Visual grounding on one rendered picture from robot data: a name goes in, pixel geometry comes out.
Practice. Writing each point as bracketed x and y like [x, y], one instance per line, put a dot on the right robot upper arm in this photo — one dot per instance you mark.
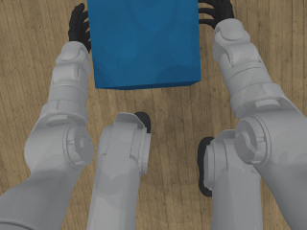
[275, 144]

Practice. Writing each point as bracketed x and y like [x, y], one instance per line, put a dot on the right robot forearm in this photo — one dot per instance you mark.
[245, 75]

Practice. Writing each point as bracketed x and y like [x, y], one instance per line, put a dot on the right robot hand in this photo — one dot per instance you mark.
[223, 10]

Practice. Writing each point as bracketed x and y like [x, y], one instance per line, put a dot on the left robot forearm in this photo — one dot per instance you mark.
[68, 89]

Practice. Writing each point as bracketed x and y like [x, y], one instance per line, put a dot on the left robot hand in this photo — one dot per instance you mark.
[77, 27]

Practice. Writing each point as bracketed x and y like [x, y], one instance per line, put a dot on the left robot thigh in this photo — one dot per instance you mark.
[117, 177]

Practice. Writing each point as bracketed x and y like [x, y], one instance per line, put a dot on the robot right foot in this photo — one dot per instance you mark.
[200, 161]

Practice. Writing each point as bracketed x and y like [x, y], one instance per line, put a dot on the left robot upper arm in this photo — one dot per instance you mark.
[56, 156]

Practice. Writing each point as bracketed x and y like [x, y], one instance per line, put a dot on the carton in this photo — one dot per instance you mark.
[144, 44]

